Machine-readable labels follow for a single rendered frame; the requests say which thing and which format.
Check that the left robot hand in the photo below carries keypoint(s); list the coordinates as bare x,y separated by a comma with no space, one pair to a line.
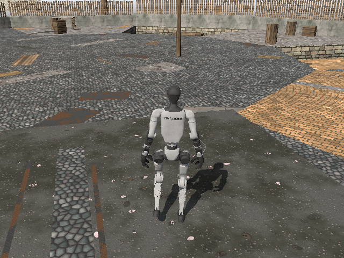
143,160

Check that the robot left shin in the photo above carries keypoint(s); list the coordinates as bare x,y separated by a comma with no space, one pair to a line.
157,192

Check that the robot left upper arm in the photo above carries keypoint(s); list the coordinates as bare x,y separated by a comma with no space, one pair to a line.
153,123

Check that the right robot hand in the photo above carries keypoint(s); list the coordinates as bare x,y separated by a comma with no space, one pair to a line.
200,161

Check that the right robot foot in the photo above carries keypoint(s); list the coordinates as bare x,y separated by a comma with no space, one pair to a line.
181,217

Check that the robot left forearm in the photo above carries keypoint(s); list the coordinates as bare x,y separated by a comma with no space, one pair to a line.
147,145

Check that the robot right upper arm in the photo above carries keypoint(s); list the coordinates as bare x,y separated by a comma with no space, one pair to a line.
192,123

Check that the robot right forearm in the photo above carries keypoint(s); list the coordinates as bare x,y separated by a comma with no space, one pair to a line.
197,146

